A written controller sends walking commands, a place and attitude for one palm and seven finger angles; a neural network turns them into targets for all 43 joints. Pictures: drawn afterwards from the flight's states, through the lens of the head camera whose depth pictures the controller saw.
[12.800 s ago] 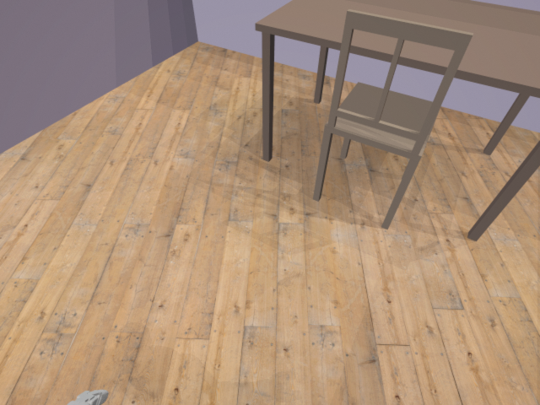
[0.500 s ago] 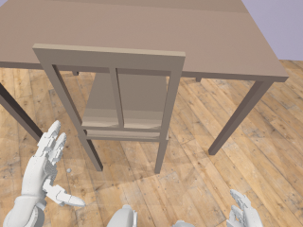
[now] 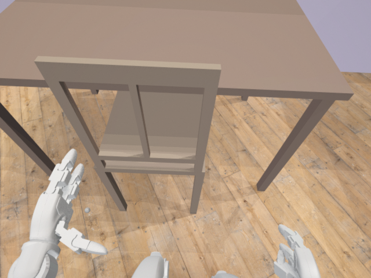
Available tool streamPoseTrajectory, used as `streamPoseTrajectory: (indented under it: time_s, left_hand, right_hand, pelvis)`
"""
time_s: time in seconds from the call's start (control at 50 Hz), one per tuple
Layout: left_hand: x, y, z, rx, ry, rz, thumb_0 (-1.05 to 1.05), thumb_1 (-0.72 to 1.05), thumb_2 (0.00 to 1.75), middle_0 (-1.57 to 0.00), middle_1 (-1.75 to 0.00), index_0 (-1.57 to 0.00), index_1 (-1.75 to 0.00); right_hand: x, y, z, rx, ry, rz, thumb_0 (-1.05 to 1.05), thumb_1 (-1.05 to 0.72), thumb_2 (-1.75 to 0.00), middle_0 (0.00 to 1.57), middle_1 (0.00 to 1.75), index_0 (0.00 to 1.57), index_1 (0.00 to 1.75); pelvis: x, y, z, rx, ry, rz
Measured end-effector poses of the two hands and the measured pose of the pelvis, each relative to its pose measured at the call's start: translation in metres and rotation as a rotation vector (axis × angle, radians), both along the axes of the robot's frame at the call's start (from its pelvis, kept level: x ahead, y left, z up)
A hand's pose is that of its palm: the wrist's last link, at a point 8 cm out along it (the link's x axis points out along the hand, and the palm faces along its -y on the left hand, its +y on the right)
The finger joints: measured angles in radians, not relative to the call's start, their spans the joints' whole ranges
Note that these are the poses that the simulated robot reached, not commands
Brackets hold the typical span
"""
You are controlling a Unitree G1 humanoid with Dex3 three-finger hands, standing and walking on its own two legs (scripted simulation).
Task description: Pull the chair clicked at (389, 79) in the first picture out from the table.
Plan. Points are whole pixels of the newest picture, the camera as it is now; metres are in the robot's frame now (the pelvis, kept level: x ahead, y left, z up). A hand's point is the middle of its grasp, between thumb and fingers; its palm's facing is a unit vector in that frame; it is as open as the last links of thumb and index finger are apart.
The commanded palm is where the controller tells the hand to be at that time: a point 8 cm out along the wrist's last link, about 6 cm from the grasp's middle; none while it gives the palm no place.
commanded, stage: aim the fingers beside a spindle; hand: left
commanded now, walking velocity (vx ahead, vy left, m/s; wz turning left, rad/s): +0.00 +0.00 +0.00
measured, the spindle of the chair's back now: (141, 125) +0.49 +0.14 +0.00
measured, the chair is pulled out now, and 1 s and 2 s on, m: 0.00 0.00 0.00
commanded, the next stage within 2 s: push the fingers through the gap in 1.96 s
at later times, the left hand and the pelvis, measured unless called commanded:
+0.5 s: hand (108, 198) +0.27 +0.17 +0.02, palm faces -0.01 -1.00 -0.03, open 16.9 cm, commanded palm +0.26 +0.23 +0.02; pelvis +0.00 +0.00 -0.01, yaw -1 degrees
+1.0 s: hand (129, 186) +0.31 +0.14 +0.00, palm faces -0.02 -1.00 -0.02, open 16.9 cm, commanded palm +0.29 +0.19 +0.00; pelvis +0.00 +0.00 -0.03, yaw -1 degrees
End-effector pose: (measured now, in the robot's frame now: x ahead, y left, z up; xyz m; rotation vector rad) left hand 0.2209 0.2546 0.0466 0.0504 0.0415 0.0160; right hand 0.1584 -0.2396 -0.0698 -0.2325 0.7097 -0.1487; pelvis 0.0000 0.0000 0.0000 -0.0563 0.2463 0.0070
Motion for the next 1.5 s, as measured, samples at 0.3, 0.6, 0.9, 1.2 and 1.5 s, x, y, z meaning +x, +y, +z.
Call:
streamPoseTrajectory:
  time_s: [0.3, 0.6, 0.9, 1.2, 1.5]
  left_hand:
    - [0.022, -0.016, -0.012, -0.02, -0.012, -0.029, -0.02, -0.5, 0.3, -0.06, -0.08, -0.06, -0.08]
    - [0.038, -0.034, -0.025, -0.025, -0.027, -0.032, -0.02, -0.5, 0.3, -0.06, -0.08, -0.06, -0.08]
    - [0.065, -0.053, -0.038, -0.027, -0.03, -0.032, -0.02, -0.5, 0.3, -0.06, -0.08, -0.06, -0.08]
    - [0.088, -0.076, -0.054, -0.027, -0.033, -0.047, -0.02, -0.51, 0.3, -0.06, -0.08, -0.06, -0.08]
    - [0.109, -0.086, -0.064, -0.031, -0.026, -0.048, -0.02, -0.5, 0.3, -0.06, -0.08, -0.06, -0.08]
  right_hand:
    - [-0.008, -0.012, -0.01, -0.016, 0.043, -0.019, 0.02, -0.9, -0.9, 0.2, 0.3, 0.2, 0.3]
    - [-0.015, -0.009, -0.026, -0.001, 0.091, -0.013, 0.02, -0.9, -0.9, 0.2, 0.3, 0.2, 0.3]
    - [-0.02, -0.007, -0.04, 0.018, 0.148, -0.012, 0.01, -0.9, -0.89, 0.2, 0.3, 0.2, 0.3]
    - [-0.032, -0.014, -0.058, 0.014, 0.225, -0.024, 0.01, -0.9, -0.9, 0.2, 0.3, 0.2, 0.3]
    - [-0.047, -0.018, -0.072, 0.032, 0.3, -0.054, 0.01, -0.9, -0.89, 0.2, 0.3, 0.2, 0.3]
  pelvis:
    - [0.002, -0.004, -0.007, 0.005, 0.027, -0.008]
    - [-0.001, -0.002, -0.016, 0.007, 0.053, -0.014]
    - [-0.003, -0.003, -0.024, 0.011, 0.074, -0.021]
    - [-0.006, -0.005, -0.034, 0.014, 0.103, -0.024]
    - [-0.004, -0.007, -0.04, 0.018, 0.129, -0.034]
